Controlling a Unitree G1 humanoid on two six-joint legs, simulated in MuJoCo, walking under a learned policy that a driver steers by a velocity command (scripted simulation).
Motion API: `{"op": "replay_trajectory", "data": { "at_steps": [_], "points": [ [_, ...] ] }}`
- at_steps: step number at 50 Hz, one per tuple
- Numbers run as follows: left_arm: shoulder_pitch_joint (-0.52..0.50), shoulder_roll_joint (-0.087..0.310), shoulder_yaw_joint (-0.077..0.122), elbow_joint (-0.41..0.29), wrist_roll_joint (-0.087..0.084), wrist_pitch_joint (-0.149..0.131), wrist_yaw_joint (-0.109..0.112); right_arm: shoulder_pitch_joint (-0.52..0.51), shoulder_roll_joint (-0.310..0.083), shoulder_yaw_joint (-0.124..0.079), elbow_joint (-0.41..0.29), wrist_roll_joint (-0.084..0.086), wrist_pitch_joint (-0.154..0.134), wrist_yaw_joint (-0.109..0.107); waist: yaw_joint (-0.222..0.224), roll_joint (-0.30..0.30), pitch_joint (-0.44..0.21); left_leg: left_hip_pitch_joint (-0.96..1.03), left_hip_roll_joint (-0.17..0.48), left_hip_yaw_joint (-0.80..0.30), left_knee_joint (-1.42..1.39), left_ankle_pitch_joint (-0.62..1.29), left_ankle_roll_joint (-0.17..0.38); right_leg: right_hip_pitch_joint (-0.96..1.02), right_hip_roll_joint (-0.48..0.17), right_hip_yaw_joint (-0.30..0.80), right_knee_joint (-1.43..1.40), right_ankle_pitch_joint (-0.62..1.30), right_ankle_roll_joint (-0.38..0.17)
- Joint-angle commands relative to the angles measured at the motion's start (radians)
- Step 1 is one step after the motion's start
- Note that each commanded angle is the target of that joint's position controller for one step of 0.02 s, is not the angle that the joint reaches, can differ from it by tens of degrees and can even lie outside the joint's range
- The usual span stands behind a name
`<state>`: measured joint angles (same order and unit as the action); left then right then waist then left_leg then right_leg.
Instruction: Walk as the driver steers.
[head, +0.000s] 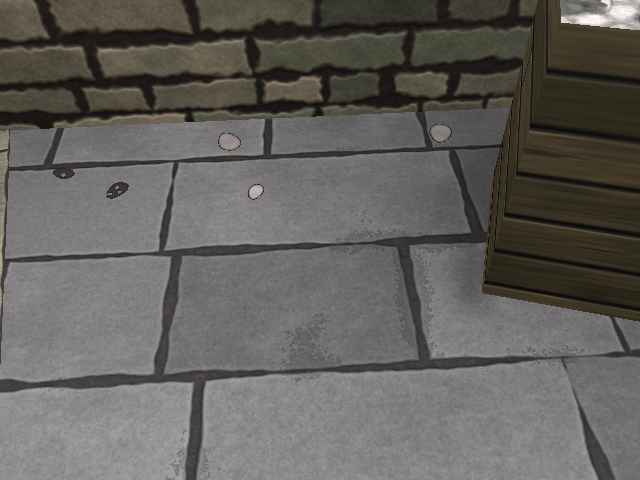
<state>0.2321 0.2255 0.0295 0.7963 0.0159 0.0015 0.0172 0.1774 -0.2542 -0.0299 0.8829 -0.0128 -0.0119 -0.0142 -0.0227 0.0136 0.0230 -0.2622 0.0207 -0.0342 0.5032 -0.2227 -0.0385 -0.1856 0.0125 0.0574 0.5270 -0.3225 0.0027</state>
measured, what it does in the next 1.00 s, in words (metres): stands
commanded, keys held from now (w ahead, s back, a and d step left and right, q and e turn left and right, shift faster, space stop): no key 1.00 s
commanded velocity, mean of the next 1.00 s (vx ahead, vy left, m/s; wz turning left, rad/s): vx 0.00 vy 0.00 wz -0.01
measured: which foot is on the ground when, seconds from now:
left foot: down 0.00-1.00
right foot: down 0.00-1.00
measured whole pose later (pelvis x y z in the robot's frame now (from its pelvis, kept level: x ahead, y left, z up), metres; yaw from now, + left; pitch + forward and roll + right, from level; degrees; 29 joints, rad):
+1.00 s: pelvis +0.01 +0.00 +0.00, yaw +1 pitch -1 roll +0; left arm 0.30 0.19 0.01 1.06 0.00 -0.01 0.03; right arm 0.22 -0.21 -0.03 1.12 0.00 0.01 -0.05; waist -0.01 0.01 0.04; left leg -0.24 0.03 -0.05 0.50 -0.23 -0.04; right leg -0.15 0.02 0.03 0.49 -0.32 0.00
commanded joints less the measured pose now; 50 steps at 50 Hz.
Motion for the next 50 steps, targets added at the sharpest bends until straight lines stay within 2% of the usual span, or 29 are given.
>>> {"op": "replay_trajectory", "data": {
  "at_steps": [1, 8, 24, 37, 50],
  "points": [
    [0.005, 0.124, 0.028, -0.038, -0.003, -0.018, 0.006, -0.015, -0.104, -0.026, -0.026, 0.003, -0.009, -0.007, 0.005, -0.056, -0.001, 0.07, 0.018, -0.013, -0.04, 0.115, 0.012, -0.088, -0.067, 0.07, -0.135, 0.124, -0.035],
    [0.023, 0.114, 0.025, 0.009, -0.008, -0.022, 0.006, -0.006, -0.107, -0.031, 0.04, 0.008, 0.001, -0.016, 0.006, -0.022, -0.016, 0.098, 0.021, -0.014, -0.04, 0.169, 0.008, -0.06, -0.053, 0.05, -0.125, 0.201, -0.035],
    [0.062, 0.1, 0.014, 0.13, -0.012, -0.021, 0.012, 0.011, -0.097, -0.03, 0.148, 0.012, 0.016, -0.032, 0.007, -0.021, 0.005, 0.104, 0.015, -0.007, -0.052, 0.167, 0.014, -0.051, -0.03, 0.015, -0.137, 0.206, -0.025],
    [0.099, 0.083, 0.002, 0.203, -0.014, -0.021, 0.017, 0.038, -0.074, -0.022, 0.193, 0.013, 0.02, -0.036, 0.011, -0.015, 0.024, 0.094, 0.007, -0.001, -0.063, 0.14, 0.017, -0.062, -0.022, 0.0, -0.15, 0.159, -0.019],
    [0.137, 0.062, -0.008, 0.247, -0.016, -0.019, 0.019, 0.075, -0.052, -0.012, 0.214, 0.015, 0.02, -0.037, 0.015, -0.013, 0.037, 0.079, 0.001, 0.001, -0.065, 0.121, 0.021, -0.071, -0.017, -0.012, -0.152, 0.134, -0.016]
  ]
}}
